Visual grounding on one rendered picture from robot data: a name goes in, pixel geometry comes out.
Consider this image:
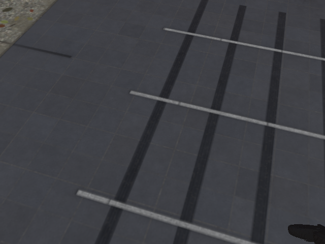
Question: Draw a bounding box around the right robot hand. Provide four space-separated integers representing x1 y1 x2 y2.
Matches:
288 224 325 244

